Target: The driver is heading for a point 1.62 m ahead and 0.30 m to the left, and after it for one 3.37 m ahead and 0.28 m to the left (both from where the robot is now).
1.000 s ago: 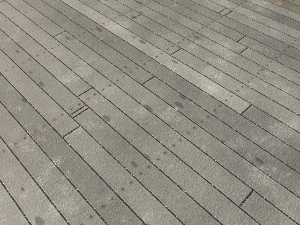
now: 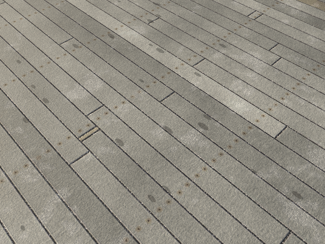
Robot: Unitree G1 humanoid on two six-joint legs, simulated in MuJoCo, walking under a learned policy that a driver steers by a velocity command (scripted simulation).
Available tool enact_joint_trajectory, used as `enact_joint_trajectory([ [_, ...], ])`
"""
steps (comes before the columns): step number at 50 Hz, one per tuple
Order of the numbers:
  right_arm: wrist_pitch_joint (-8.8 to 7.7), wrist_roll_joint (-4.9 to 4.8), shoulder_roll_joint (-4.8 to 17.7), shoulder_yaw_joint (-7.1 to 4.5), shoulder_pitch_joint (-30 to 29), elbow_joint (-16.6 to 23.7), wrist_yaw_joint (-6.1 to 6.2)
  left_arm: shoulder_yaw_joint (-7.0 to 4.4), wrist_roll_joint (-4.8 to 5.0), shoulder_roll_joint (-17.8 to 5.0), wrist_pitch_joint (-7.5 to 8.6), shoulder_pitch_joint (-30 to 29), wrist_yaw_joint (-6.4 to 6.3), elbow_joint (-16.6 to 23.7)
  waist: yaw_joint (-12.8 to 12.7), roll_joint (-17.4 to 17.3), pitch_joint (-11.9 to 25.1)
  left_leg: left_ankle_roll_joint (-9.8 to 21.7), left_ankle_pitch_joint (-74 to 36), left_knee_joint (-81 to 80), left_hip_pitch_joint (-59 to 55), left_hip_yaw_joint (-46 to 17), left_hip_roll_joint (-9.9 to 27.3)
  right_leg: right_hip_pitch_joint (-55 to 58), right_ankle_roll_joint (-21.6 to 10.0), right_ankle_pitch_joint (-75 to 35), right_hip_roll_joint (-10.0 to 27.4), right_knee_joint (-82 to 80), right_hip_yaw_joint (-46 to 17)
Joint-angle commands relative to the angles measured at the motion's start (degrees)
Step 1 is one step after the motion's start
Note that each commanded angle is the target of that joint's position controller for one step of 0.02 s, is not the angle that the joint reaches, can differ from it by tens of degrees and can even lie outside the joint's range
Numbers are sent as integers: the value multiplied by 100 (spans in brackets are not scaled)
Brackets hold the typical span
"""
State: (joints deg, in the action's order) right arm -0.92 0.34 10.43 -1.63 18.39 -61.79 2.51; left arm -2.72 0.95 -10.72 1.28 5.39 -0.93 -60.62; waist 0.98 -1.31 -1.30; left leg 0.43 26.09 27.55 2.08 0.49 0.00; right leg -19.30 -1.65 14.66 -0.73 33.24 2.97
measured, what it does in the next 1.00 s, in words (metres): stands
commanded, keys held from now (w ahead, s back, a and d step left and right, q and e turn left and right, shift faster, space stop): no key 0.78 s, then w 0.22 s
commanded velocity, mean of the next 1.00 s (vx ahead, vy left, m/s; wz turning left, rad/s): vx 0.05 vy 0.00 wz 0.00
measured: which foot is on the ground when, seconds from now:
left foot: down 0.00-1.00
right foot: down 0.00-1.00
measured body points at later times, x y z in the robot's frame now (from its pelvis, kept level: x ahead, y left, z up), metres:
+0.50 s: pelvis -0.03 +0.00 +0.00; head -0.02 +0.00 +0.45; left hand +0.04 +0.24 -0.15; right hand -0.09 -0.22 -0.15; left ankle -0.13 +0.11 -0.73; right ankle +0.03 -0.11 -0.73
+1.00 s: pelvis +0.00 -0.02 +0.00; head +0.00 -0.03 +0.45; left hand +0.07 +0.24 -0.14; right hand -0.10 -0.25 -0.15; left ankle -0.13 +0.11 -0.73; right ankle +0.03 -0.12 -0.71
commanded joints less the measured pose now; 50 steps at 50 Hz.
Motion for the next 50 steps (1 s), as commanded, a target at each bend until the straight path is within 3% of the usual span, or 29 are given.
enact_joint_trajectory([
  [1, 138, -30, 518, -90, 969, -169, 22, -146, 39, -664, 99, 108, 40, 116, -7, -39, 462, -38, -3483, -209, 370, -85, 253, 1102, -562, -3457, 447, 23, -545],
  [6, 87, -7, 461, -85, 685, -166, -22, -161, -1, -608, -91, -25, -62, 46, -35, 73, 250, 39, -2686, -369, 776, -85, 240, 1272, -467, -2864, 395, -144, -494],
  [14, 42, 4, 339, -50, 721, -247, -14, -173, -19, -595, -173, -25, -137, -47, -67, 54, -70, 65, -1584, -653, 1184, -77, 234, 1261, -338, -1900, 344, -399, -496],
  [25, -48, 8, 230, -19, 939, -270, 7, -148, -43, -554, -195, 103, -170, -118, -112, 49, -338, 114, -629, -877, 1600, -100, 248, 1187, -242, -1071, 331, -636, -556],
  [39, -78, -5, 142, -24, 1205, -196, 4, -101, -37, -518, -163, 321, -177, -166, -96, 74, -284, 138, -768, -835, 1588, -70, 221, 1115, -263, -1128, 340, -660, -606],
  [41, -58, -42, 218, -60, 1351, -229, 23, -103, -14, -502, -171, 447, -179, -226, -73, -63, -293, 312, 458, -990, 1612, -183, 255, 952, -243, 347, 121, -487, -386],
  [43, -84, -110, 511, -154, 1351, -75, 57, -133, 35, -558, -89, 217, -152, -116, 70, -402, -705, 760, 1762, -1367, 1550, -880, 715, 9, -200, 1521, -155, 142, -75],
  [44, -143, -156, 722, -221, 1381, -22, 63, -115, 81, -491, 17, -87, -101, 33, 165, -683, -992, 1035, 1989, -1768, 1284, -1544, 1261, -636, -184, 1126, -179, 624, 123],
  [45, -218, -174, 923, -298, 1216, 38, 63, -94, 92, -448, 130, -289, -38, 151, 166, -840, -1280, 1255, 1697, -1934, 1047, -2046, 1775, -1218, -227, 732, 77, 1066, 20],
  [46, -292, -142, 880, -309, 1217, 61, 53, -96, 90, -476, 224, -373, 16, 212, 182, -774, -1362, 1367, 1093, -1897, 640, -2192, 2000, -1778, -276, 874, 279, 1402, -114],
  [48, -373, -145, 739, -295, 1349, 50, -8, -93, 143, -503, 375, -504, 107, 362, 200, -617, -1354, 1322, -298, -1618, -191, -1978, 2014, -2482, -326, 1273, 495, 1469, -189],
  [50, -337, -180, 762, -294, 1309, 101, -70, -91, 166, -471, 469, -525, 189, 417, 159, -457, -1172, 1100, -872, -1405, -161, -1442, 1713, -1864, -317, 1060, 386, 759, 93],
])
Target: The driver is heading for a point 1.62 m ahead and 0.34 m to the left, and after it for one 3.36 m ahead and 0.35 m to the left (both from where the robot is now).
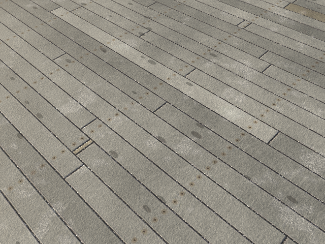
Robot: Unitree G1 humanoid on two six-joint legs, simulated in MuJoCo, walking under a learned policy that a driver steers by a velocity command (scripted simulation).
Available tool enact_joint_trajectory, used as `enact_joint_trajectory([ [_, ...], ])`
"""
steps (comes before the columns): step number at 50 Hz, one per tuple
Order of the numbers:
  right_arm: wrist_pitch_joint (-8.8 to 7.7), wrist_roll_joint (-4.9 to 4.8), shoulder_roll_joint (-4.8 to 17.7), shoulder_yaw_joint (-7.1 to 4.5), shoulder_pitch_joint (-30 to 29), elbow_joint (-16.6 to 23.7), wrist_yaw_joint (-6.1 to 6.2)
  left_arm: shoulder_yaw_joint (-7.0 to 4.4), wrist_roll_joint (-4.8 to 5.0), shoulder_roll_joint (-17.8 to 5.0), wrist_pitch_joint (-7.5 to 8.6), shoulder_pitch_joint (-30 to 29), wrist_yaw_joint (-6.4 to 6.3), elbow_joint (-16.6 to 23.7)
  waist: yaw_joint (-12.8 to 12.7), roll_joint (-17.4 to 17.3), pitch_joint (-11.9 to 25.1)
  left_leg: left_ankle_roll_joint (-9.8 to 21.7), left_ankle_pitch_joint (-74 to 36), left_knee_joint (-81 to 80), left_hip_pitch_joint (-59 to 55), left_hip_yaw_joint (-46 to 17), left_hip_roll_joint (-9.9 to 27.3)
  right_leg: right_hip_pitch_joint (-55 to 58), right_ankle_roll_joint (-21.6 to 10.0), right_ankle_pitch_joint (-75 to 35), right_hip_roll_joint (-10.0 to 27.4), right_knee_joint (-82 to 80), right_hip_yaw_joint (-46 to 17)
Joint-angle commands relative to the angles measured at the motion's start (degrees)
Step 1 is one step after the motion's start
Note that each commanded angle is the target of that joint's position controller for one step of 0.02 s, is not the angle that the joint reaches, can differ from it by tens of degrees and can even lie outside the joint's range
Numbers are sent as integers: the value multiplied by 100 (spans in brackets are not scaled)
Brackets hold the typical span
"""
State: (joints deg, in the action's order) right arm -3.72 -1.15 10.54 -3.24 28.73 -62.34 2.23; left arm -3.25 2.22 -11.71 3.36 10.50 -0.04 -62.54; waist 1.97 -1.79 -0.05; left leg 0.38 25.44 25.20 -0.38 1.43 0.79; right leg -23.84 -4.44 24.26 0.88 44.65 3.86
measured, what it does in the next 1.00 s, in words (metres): walks ahead, turning left: left foot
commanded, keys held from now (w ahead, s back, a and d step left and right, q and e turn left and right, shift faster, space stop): w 0.10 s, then w+q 0.06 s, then q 0.46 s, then w+q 0.16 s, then w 0.22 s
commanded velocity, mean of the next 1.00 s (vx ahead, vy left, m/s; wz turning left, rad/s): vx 0.24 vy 0.00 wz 0.35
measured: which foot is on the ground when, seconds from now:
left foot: down 0.00-0.08, up 0.10-0.52, down 0.54-1.00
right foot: down 0.00-0.54, up 0.56-1.00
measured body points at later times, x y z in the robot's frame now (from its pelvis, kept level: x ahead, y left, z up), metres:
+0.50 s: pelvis +0.17 -0.02 +0.00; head +0.21 -0.01 +0.45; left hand +0.15 +0.25 -0.15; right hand +0.38 -0.23 -0.11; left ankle +0.29 +0.10 -0.71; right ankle +0.07 -0.12 -0.73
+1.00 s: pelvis +0.29 -0.01 +0.01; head +0.30 -0.01 +0.46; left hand +0.31 +0.29 -0.09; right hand +0.51 -0.22 -0.09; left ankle +0.29 +0.09 -0.73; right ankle +0.36 -0.12 -0.72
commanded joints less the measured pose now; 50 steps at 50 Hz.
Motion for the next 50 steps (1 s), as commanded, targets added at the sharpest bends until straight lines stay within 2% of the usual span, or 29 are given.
enact_joint_trajectory([
  [1, -28, -29, 824, -134, 61, 225, -71, -50, 46, -313, 275, -639, 134, 473, -182, -426, -1116, 972, -1224, -952, 646, -1162, 1392, -357, -35, -379, -4, -825, 283],
  [2, -19, -4, 893, -134, -87, 291, -96, -135, 40, -393, 264, 74, 147, 208, -514, -464, -762, 858, -2245, -505, 1288, -845, 1129, 1040, -37, -1004, -386, -1062, 566],
  [3, -37, 17, 924, -123, -181, 332, -114, -279, 37, -631, 235, 919, 145, -54, -911, -372, -299, 698, -3341, 380, 1711, -508, 849, 2205, -126, -1268, -498, -1107, 492],
  [4, -82, 21, 719, -54, -509, 530, -123, -454, 4, -1179, 226, 1945, 90, -207, -1373, 527, 150, 237, -3283, 2400, 2738, 106, 220, 3309, -636, -535, 604, -1889, -1338],
  [5, -226, 3, 111, 101, -403, 748, -108, -416, -113, -1467, 257, 2443, 99, -233, -1215, 1863, 833, 32, 344, 4452, 3839, -169, -516, 4034, -1426, -91, 2123, -3267, -4401],
  [6, -328, -206, 329, 25, -654, 805, -130, -242, -179, -1031, 344, 1904, 88, -178, -977, 1273, 481, 238, 410, 5355, 4282, -1075, -277, 3547, -1369, 214, 2284, -3411, -4624],
  [7, -359, -292, 512, -14, -871, 889, -158, -141, -156, -779, 384, 1305, 83, 16, -767, 923, -87, 447, -64, 5433, 4516, -1043, 29, 2977, -1106, -36, 2170, -3336, -3651],
  [8, -351, -251, 560, -53, -939, 874, -146, -57, -157, -587, 402, 857, 110, 124, -553, 512, -292, 564, -678, 5125, 4358, -961, 334, 2506, -824, -358, 1910, -3403, -2782],
  [9, -301, -176, 553, -116, -931, 820, -106, -9, -188, -518, 410, 594, 134, 190, -409, 387, -470, 570, -997, 4770, 4046, -887, 469, 2054, -591, -1208, 1648, -3454, -2055],
  [10, -207, -147, 578, -170, -775, 749, -99, 38, -232, -411, 391, 499, 123, 196, -257, 480, -473, 546, -1128, 4529, 3641, -817, 523, 1778, -398, -2173, 1357, -3448, -1335],
  [12, -46, -134, 450, -207, -601, 697, -120, 62, -320, -460, 367, 603, 47, 161, -115, 570, -418, 427, -1195, 4349, 3346, -681, 386, 1566, -327, -3914, 1193, -3326, -604],
  [16, 76, -26, 349, -176, -1542, 1278, -152, 23, -370, -845, 251, 349, -211, 372, -58, 517, -480, 94, -1956, 2982, 3622, -361, 366, 1436, -380, -4784, 1155, -3310, 150],
  [19, 128, 46, 264, -89, -2187, 1634, -261, -26, -274, -1018, 137, 457, -343, 462, -258, 603, -301, 26, -2367, 1962, 3273, 18, 342, 1558, -407, -4918, 1180, -3091, 481],
  [23, 189, 52, 537, -148, -2392, 1976, -406, -158, -144, -1189, -16, 433, -376, 584, -257, 620, -142, 233, -1883, 1393, 3204, 230, 225, 2197, -388, -5175, 1491, -2412, 511],
  [25, 168, 53, 771, -250, -2028, 1997, -476, -209, -79, -1228, -100, 247, -388, 735, -29, 686, 91, 474, -1516, 1074, 2717, 404, -54, 2307, -286, -5864, 1488, -1564, 553],
  [26, 124, 40, 964, -354, -1542, 1900, -489, -212, -62, -1209, -142, 128, -380, 839, 238, 522, 349, 643, -1930, 517, 2041, 493, -282, 2199, -121, -5803, 1284, -681, 691],
  [27, 93, 75, 1387, -509, -1085, 1860, -406, -203, -121, -1204, -133, 297, -334, 921, 434, -29, 724, 926, -3612, 52, 895, -146, -75, 1484, 258, -4560, 876, 679, 767],
  [28, 121, 124, 1932, -587, -1089, 1936, -274, -19, -466, -597, -79, 479, -246, 1155, -30, -1384, 1178, 1671, -6721, 503, -467, -2146, 1376, -288, 624, 779, -37, 2658, 740],
  [29, 72, 283, 1838, -500, -994, 2123, -317, 3, -315, -703, 17, 723, -141, 1249, -19, -1324, 2383, 2679, -5613, -87, -1147, -4164, 2223, -1034, 641, 1822, -601, 3921, -648],
  [30, 57, 244, 1530, -433, -1328, 2268, -339, -73, -133, -989, 40, 263, -85, 1348, 102, -592, 1994, 2411, -4695, -343, -796, -3658, 1935, -1432, 551, 1287, -308, 4034, -1016],
  [31, 61, 118, 1307, -371, -1797, 2340, -312, -82, -94, -1025, 12, -33, -101, 1444, -31, -150, 1304, 2017, -3905, -458, -119, -2944, 1623, -1607, 517, 738, -104, 3658, -935],
  [32, 78, 32, 1201, -338, -1971, 2368, -292, -111, -176, -1038, -33, -31, -159, 1372, -174, 360, 1001, 1718, -2738, -643, 536, -2604, 1346, -1453, 516, 344, 155, 3105, -933],
  [33, 91, 11, 1143, -321, -2060, 2380, -276, -165, -215, -1144, -94, -46, -196, 1422, -300, 251, 831, 1584, -1638, -864, 1098, -2497, 1146, -1138, 483, 97, 291, 2529, -954],
  [34, 102, 65, 1136, -312, -2142, 2424, -266, -180, -231, -1145, -145, -44, -181, 1452, -378, 38, 728, 1490, -787, -1087, 1511, -2413, 917, -832, 452, -141, 273, 2148, -866],
  [36, 73, 102, 1228, -348, -2093, 2491, -206, -143, -241, -976, -140, -106, -176, 1523, -354, -341, 574, 1475, -93, -1344, 1819, -2340, 697, -641, 486, -285, 142, 1287, -725],
  [41, 68, 60, 1399, -400, -1762, 2576, -61, -94, -227, -912, 32, -474, -143, 1667, -143, -541, 632, 1367, 254, -1364, 1641, -2455, 768, -506, 632, -759, 24, -117, -684],
  [46, 109, 81, 1321, -323, -1471, 2530, -118, -68, -171, -916, 234, -500, -24, 1698, -35, -676, 534, 1258, 589, -1261, 1755, -2504, 843, 55, 483, -795, -23, -811, -432],
  [48, 144, 60, 1289, -284, -1557, 2551, -148, -68, -143, -888, 317, -263, 12, 1636, -220, -658, 431, 1166, 835, -1095, 2000, -2457, 765, 602, 301, -950, -68, -1377, -292],
  [50, 168, 60, 1033, -187, -1693, 2615, -157, -102, -175, -931, 366, 335, 4, 1434, -525, -503, 398, 910, 929, -596, 2511, -2247, 429, 1498, 136, -881, 107, -1913, -395],
])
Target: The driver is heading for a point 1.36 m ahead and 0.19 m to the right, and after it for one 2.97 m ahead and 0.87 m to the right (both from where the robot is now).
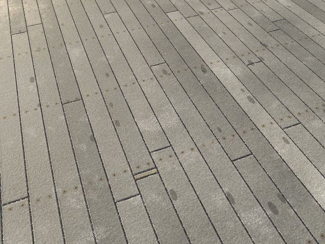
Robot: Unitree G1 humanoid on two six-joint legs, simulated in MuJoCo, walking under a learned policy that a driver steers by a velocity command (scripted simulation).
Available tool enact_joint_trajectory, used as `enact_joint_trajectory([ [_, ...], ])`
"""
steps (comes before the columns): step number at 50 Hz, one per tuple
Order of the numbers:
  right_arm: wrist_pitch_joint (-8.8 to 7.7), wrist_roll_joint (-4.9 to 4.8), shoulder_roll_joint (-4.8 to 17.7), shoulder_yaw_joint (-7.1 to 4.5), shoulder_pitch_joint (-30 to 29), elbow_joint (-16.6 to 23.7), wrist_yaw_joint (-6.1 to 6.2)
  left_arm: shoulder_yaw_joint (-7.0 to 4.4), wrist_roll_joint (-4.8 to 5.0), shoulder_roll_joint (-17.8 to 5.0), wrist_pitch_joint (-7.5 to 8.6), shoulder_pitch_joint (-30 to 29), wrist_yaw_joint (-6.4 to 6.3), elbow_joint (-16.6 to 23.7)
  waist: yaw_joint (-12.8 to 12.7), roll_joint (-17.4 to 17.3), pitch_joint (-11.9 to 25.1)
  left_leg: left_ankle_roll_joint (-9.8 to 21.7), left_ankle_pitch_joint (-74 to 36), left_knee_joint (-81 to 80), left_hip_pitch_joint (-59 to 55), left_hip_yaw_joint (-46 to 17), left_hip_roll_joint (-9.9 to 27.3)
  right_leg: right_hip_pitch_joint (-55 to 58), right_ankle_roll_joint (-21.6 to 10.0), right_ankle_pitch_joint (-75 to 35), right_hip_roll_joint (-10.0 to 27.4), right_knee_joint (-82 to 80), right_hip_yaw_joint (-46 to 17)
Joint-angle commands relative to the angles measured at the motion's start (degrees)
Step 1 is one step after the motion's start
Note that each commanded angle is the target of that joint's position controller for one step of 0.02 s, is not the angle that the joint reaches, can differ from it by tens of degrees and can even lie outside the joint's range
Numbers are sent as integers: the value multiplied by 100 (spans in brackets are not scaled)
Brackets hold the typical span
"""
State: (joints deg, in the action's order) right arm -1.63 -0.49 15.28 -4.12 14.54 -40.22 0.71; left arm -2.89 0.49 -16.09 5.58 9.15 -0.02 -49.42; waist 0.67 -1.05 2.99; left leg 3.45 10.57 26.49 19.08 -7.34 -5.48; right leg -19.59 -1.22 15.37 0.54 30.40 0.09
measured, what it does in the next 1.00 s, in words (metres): walks ahead: right foot, then left foot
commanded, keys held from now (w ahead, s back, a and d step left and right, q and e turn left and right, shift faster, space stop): w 0.52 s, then w+e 0.48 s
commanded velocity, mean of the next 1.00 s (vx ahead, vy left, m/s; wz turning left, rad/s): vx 0.48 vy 0.00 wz -0.11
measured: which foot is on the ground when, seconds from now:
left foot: down 0.00-0.02, up 0.04-0.46, down 0.48-1.00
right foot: up 0.00-0.00, down 0.02-0.48, up 0.50-1.00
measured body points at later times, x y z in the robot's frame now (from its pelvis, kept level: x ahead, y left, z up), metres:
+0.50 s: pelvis +0.22 +0.02 -0.02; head +0.26 +0.02 +0.43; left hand +0.13 +0.29 -0.14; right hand +0.49 -0.17 -0.08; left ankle +0.33 +0.14 -0.74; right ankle +0.03 -0.13 -0.73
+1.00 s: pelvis +0.48 +0.01 -0.02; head +0.51 -0.01 +0.43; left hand +0.73 +0.20 -0.10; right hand +0.46 -0.28 -0.15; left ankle +0.33 +0.14 -0.74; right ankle +0.61 -0.12 -0.73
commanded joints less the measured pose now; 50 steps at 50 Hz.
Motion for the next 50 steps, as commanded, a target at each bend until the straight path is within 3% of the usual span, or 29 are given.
enact_joint_trajectory([
  [1, -60, -10, 201, 6, -529, 532, -3, -192, -69, -749, 164, 1130, -27, -33, -623, 36, 59, 299, 2196, 524, 1285, -855, 637, 1669, -438, 722, 980, -1074, -1029],
  [2, -166, -85, -15, 56, -449, 689, -29, -302, -132, -1272, 126, 1401, -25, -95, -454, 1234, -155, 56, 1932, 1924, 2581, 171, -32, 2264, -972, 2013, 1901, -1850, -2837],
  [3, -285, -157, 437, -39, -642, 799, -39, -373, -181, -1344, 138, 1374, 5, -80, -479, 1372, -651, 71, 1943, 2785, 3483, -59, 249, 2028, -1445, 2944, 2422, -2188, -3957],
  [4, -345, -150, 700, -102, -595, 726, -76, -293, -82, -1025, 154, 1102, -10, 56, -344, 994, -788, 77, 1419, 3165, 3738, -205, 500, 2040, -1348, 2827, 2244, -2129, -3630],
  [5, -346, -75, 695, -114, -486, 606, -103, -229, -26, -815, 145, 939, -7, 124, -244, 853, -701, 30, 967, 3272, 3696, -67, 637, 2089, -1138, 2342, 1937, -2081, -3076],
  [7, -345, 26, 562, -97, -577, 576, -115, -173, -21, -706, 103, 874, 10, 167, -238, 752, -635, -101, 234, 3126, 3378, 191, 868, 1887, -937, 1307, 1559, -2210, -2246],
  [9, -335, 20, 349, -49, -729, 603, -128, -124, -51, -590, 90, 1098, 12, 87, -319, 751, -560, -225, -350, 3006, 3033, 471, 909, 1687, -909, 245, 1295, -2286, -1602],
  [12, -335, -15, 154, 20, -1110, 737, -140, -98, -18, -587, 43, 1407, -11, -11, -493, 770, -572, -328, -901, 2170, 2653, 684, 921, 1632, -854, -823, 1085, -2268, -948],
  [15, -369, -73, 60, 70, -1602, 889, -226, -99, 5, -715, -9, 1660, -31, -57, -692, 818, -685, -361, -1234, 1223, 2190, 826, 827, 1622, -812, -1201, 1063, -2196, -666],
  [19, -421, -146, 118, 83, -2026, 1052, -365, -122, 68, -835, -104, 1921, -24, -131, -789, 847, -917, -241, -914, 566, 1882, 936, 704, 1918, -846, -1429, 1335, -1994, -736],
  [21, -454, -147, 252, 47, -1954, 1080, -408, -164, 95, -932, -163, 1908, -36, -159, -608, 932, -893, -54, -573, 298, 1559, 931, 629, 2168, -781, -2116, 1495, -1750, -763],
  [22, -462, -129, 388, -10, -1698, 1030, -401, -195, 96, -1016, -184, 1831, -47, -145, -396, 994, -704, 65, -441, 198, 1076, 997, 506, 2246, -723, -3106, 1495, -1410, -688],
  [23, -455, -102, 576, -113, -1057, 855, -361, -206, 107, -1045, -205, 1724, -59, -123, 12, 937, -258, 241, -566, 8, 121, 1119, 355, 2195, -617, -4217, 1334, -660, -440],
  [24, -430, -74, 850, -239, -100, 592, -289, -180, 68, -978, -197, 1657, -71, -56, 479, 833, 416, 453, -791, 119, -1396, 974, 512, 1582, -455, -4397, 1095, 448, -217],
  [25, -370, 35, 1352, -356, 1083, 370, -180, -54, -122, -633, -142, 1587, -79, 196, 850, -159, 1476, 856, -1160, 463, -3357, -548, 1894, 127, -256, -2250, 714, 2485, 30],
  [26, -362, 75, 1545, -339, 1129, 259, -258, 132, 5, 19, 1, 2287, -19, 242, 381, -1830, 2340, 1681, 247, -429, -4687, -3224, 2967, -1746, -28, 1743, -213, 4101, -422],
  [27, -347, 55, 944, -211, 997, 260, -247, -47, 202, -670, 85, 1779, 4, 201, 593, -1105, 1711, 1417, 711, -742, -4175, -3028, 2786, -2379, -78, 1646, 103, 4638, -845],
  [28, -348, 18, 739, -129, 631, 251, -223, -103, 282, -830, 101, 1218, 13, 363, 524, -780, 799, 1168, 227, -819, -3331, -2024, 2580, -2594, -118, 1130, 324, 4609, -646],
  [29, -360, 27, 621, -77, 244, 261, -231, -95, 216, -732, 80, 1013, -16, 369, 309, -220, 403, 1036, -343, -989, -2479, -1403, 2329, -2311, -83, 657, 551, 4329, -547],
  [30, -388, 59, 436, -33, -67, 247, -266, -127, 108, -657, 9, 902, -42, 351, 116, -77, 7, 873, -686, -1216, -1830, -857, 2001, -2087, -83, 329, 684, 4010, -523],
  [31, -437, 106, 474, -51, -187, 203, -263, -120, 121, -508, -74, 1167, -24, 342, -111, -491, 25, 936, -810, -1430, -1436, -584, 2021, -1722, -33, 106, 792, 3919, -595],
  [34, -572, 108, 462, -98, -297, -1, -248, -119, 142, -318, -248, 1153, -30, 348, -276, -330, -298, 971, -1159, -1855, -869, 52, 1958, -1690, 95, -175, 814, 3662, -646],
  [37, -592, 137, 571, -139, -166, -187, -174, -131, 81, -305, -251, 685, -22, 557, -196, -158, -502, 907, -1638, -1944, -1001, 594, 1935, -2157, 149, -1020, 740, 2935, -804],
  [41, -558, 92, 743, -165, -75, -308, -92, -59, 54, -200, -186, -82, 135, 819, 77, -75, -689, 692, -1602, -2036, -1141, 1269, 1803, -1913, 49, -2167, 606, 1474, -344],
  [45, -406, -7, 935, -229, 323, -519, -40, -21, 67, -193, -188, -773, 281, 1248, 341, -17, -878, 604, -1818, -1755, -2091, 1459, 2104, -2303, -131, -1829, 553, 789, -87],
  [47, -301, -49, 1037, -260, 347, -556, -14, -47, 72, -261, -198, -891, 352, 1443, 299, -96, -825, 495, -2523, -1389, -2468, 1579, 2206, -2251, -270, -1282, 425, 623, 132],
  [48, -256, -54, 1121, -279, 286, -536, 5, -86, 76, -336, -214, -808, 371, 1503, 200, -203, -681, 423, -3423, -1061, -2553, 1680, 2199, -1949, -368, -974, 256, 586, 316],
  [49, -211, -60, 1216, -302, 243, -511, 32, -151, 76, -454, -239, -584, 373, 1514, 48, -352, -432, 351, -4447, -573, -2616, 1765, 2170, -1497, -480, -651, 28, 618, 519],
  [50, -155, -61, 1273, -310, 193, -489, 55, -265, 86, -650, -260, -9, 361, 1423, -286, -418, -74, 265, -5182, 284, -2529, 1863, 2077, -716, -628, -464, -238, 562, 670],
])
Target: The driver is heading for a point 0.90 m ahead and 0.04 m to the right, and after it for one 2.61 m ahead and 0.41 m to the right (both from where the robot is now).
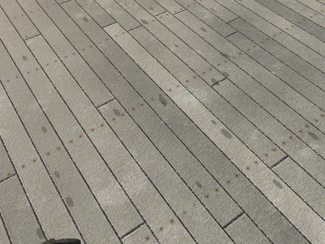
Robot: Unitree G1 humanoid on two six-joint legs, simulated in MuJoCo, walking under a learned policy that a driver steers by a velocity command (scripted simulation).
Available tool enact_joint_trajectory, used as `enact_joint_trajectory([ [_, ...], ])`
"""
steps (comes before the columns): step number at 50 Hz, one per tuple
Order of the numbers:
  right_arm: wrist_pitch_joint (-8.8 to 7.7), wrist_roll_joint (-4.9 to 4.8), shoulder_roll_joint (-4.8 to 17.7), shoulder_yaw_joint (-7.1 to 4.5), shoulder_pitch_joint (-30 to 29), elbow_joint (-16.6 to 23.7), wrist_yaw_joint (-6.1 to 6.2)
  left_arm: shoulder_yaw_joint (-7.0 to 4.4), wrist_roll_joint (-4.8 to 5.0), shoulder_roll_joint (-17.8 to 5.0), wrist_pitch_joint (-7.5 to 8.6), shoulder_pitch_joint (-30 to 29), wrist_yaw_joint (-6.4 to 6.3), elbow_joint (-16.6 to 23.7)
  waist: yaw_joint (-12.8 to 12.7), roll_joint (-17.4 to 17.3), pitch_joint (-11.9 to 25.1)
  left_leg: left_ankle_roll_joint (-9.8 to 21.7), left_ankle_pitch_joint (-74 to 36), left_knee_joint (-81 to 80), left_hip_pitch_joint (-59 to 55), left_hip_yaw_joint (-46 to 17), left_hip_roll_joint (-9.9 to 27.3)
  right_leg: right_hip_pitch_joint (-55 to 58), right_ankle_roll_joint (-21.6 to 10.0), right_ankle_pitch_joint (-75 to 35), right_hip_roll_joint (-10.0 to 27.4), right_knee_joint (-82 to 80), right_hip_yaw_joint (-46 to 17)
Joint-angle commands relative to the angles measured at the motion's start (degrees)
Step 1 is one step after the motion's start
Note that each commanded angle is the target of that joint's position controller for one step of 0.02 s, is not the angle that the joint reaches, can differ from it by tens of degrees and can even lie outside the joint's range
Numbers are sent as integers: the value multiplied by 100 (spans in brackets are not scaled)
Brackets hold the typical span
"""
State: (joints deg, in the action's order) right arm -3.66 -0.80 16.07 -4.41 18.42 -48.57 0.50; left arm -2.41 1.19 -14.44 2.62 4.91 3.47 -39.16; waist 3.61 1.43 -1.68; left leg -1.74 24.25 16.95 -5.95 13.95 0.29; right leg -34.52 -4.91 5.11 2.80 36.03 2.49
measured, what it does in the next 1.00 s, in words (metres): walks ahead: right foot, then left foot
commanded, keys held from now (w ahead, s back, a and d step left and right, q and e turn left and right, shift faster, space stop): w+e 0.20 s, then w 0.70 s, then w+q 0.10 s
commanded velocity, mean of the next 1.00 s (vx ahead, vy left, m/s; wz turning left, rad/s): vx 0.50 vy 0.00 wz -0.22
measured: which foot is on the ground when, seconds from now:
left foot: down 0.00-0.04, up 0.06-0.54, down 0.56-1.00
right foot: up 0.00-0.00, down 0.02-0.56, up 0.58-1.00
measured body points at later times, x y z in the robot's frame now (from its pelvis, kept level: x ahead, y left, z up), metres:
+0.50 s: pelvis +0.28 -0.02 +0.01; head +0.31 -0.04 +0.46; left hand +0.39 +0.25 -0.09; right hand +0.45 -0.29 -0.07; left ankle +0.47 +0.08 -0.70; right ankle +0.15 -0.09 -0.72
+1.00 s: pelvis +0.55 -0.06 +0.02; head +0.58 -0.07 +0.47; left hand +0.83 +0.10 -0.06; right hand +0.48 -0.34 -0.11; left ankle +0.46 +0.07 -0.72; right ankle +0.68 -0.23 -0.70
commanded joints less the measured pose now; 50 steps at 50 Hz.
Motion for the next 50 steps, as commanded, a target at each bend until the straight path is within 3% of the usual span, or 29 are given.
enact_joint_trajectory([
  [1, 73, -49, 1140, -240, -265, 379, 104, -498, 26, -1129, 21, 1358, -54, 182, -1095, -554, 878, 587, -6378, 2516, 555, -115, 1264, 2196, -483, 217, -697, -382, 401],
  [2, 9, 103, 797, -101, -97, 523, 111, -679, 19, -1703, -43, 2137, -192, 55, -1286, 324, 1471, 321, -3978, 4430, 2123, -95, 943, 3995, -888, -83, 311, -405, -1194],
  [3, -190, 140, 178, 106, 250, 822, 18, -683, 29, -2044, 17, 1804, -179, 225, -636, 1473, 2166, 14, 827, 6403, 4440, -1033, -394, 5630, -2056, 923, 1591, -1370, -4681],
  [4, -409, -36, 742, 6, -326, 875, -93, -539, -18, -1540, 65, 1950, -139, 297, -1079, 664, 2397, 176, 728, 6671, 5060, -2105, -110, 5747, -1853, 1304, 1628, -1853, -4894],
  [5, -486, -190, 811, -2, -723, 1018, -137, -461, -48, -1255, 107, 1791, -139, 266, -1036, 398, 1591, 304, 305, 6420, 5320, -2021, 118, 5131, -1587, 1084, 1444, -1847, -4009],
  [6, -507, -99, 718, 27, -798, 1021, -103, -412, -26, -1122, 133, 1417, -134, 306, -722, -229, 960, 325, -122, 5810, 5122, -1961, 385, 4140, -1376, 463, 1178, -1867, -3294],
  [7, -463, 51, 770, -20, -829, 969, -50, -346, -45, -908, 136, 1057, -152, 388, -516, -308, 704, 300, -364, 5299, 4735, -1924, 571, 3439, -1224, -33, 956, -1961, -2802],
  [8, -389, 86, 789, -46, -694, 978, -52, -328, -116, -899, 142, 878, -176, 497, -331, -63, 597, 247, -506, 5138, 4370, -1951, 645, 2928, -1255, -451, 862, -2077, -2663],
  [11, -215, 160, 637, -26, -582, 947, -30, -349, -88, -974, 185, 865, -252, 475, -201, -46, 482, -8, -850, 4483, 4137, -1790, 646, 2311, -1278, -1137, 660, -2284, -2123],
  [16, -204, 149, 359, 108, -1474, 1105, -65, -321, -49, -989, 169, 1277, -368, 221, -604, 209, 274, -160, -2722, 2489, 4002, -1619, 469, 2203, -853, -971, 281, -2308, -1374],
  [19, -264, 67, 373, 129, -1980, 1220, -148, -323, -34, -1069, 167, 1546, -359, 67, -856, 303, 108, -76, -3204, 1755, 3837, -1567, 314, 2375, -785, -375, 427, -2272, -1512],
  [22, -335, 52, 488, 100, -2277, 1362, -235, -326, -19, -1078, 125, 1765, -363, -75, -949, 329, -26, 126, -2780, 1344, 4134, -1600, 238, 3055, -772, -513, 724, -1954, -1834],
  [25, -388, 46, 596, 48, -2039, 1363, -282, -351, -27, -1128, 43, 1764, -394, -152, -767, 504, 4, 380, -2062, 1094, 3859, -1500, 111, 3520, -641, -1275, 912, -1609, -2036],
  [26, -404, 53, 679, -8, -1658, 1275, -268, -349, -21, -1137, 19, 1643, -401, -134, -522, 544, 183, 509, -2007, 912, 3285, -1352, -30, 3516, -544, -2089, 795, -1244, -1931],
  [27, -418, 81, 865, -108, -967, 1094, -237, -306, -41, -1039, 9, 1546, -402, -97, -169, 453, 677, 709, -2286, 866, 2204, -1348, -6, 3322, -392, -2764, 497, -454, -1669],
  [28, -422, 160, 1183, -190, 33, 972, -196, -201, -124, -824, 21, 1437, -410, 62, 273, 35, 1535, 1144, -2566, 1110, 561, -2266, 863, 2409, -167, -1911, 151, 1055, -1369],
  [29, -362, 189, 1575, -317, 647, 761, -211, -82, -24, -415, 120, 2207, -404, 91, 83, -1608, 2260, 2087, -1498, 768, -1493, -4752, 2043, 152, 307, 1247, -792, 3189, -869],
  [30, -334, -1, 1065, -187, 711, 716, -241, -108, 19, -758, 193, 2082, -384, 47, 220, -1558, 2120, 2102, -478, 199, -1583, -5658, 2208, -733, 340, 2761, -700, 3843, -1291],
  [31, -290, -22, 803, -104, 366, 755, -206, -191, 104, -1035, 218, 1515, -356, 138, 258, -1019, 1218, 1823, -257, 105, -912, -4867, 2023, -1139, 337, 2361, -389, 4069, -1229],
  [32, -241, 41, 712, -56, 32, 825, -185, -164, 51, -993, 237, 1124, -353, 237, 138, -519, 781, 1635, -628, 14, -169, -4200, 1781, -1050, 331, 1890, -102, 3853, -972],
  [33, -218, 83, 614, -11, -211, 833, -194, -179, -45, -932, 250, 895, -346, 301, -12, -351, 377, 1583, -1174, -164, 497, -3790, 1558, -936, 356, 1587, 73, 3427, -844],
  [34, -232, 137, 540, 35, -334, 858, -193, -197, -89, -870, 230, 954, -341, 301, -186, -429, 286, 1553, -1577, -335, 930, -3506, 1405, -638, 373, 1375, 230, 3169, -820],
  [35, -244, 134, 562, 30, -387, 842, -200, -179, -67, -772, 202, 1085, -329, 275, -289, -620, 278, 1597, -1926, -451, 1186, -3328, 1328, -399, 419, 1323, 279, 2973, -769],
  [37, -278, 71, 635, 10, -366, 758, -195, -135, -70, -600, 144, 1134, -333, 257, -373, -655, 265, 1648, -2446, -626, 1424, -2889, 1243, -298, 513, 1246, 353, 2513, -640],
  [40, -254, 33, 841, -45, -272, 637, -144, -68, -117, -460, 157, 648, -344, 391, -269, -512, 164, 1576, -2897, -800, 1498, -2382, 1131, -343, 603, 377, 394, 1503, -514],
  [43, -199, -14, 910, -46, -65, 500, -121, -29, -83, -365, 211, 95, -291, 487, -54, -507, 65, 1375, -2849, -812, 1471, -1976, 942, -59, 576, -603, 252, 402, -380],
  [47, -100, -74, 964, -46, 398, 264, -115, -52, -21, -419, 279, -597, -188, 722, 183, -513, -117, 1311, -2673, -594, 1078, -2165, 1139, 61, 501, -793, 61, -342, -359],
  [50, 1, -85, 1092, -95, 407, 203, -62, -133, -25, -601, 355, -533, -126, 777, -21, -622, -85, 1181, -2863, -179, 726, -2482, 1333, 403, 352, -260, -61, -740, -423],
])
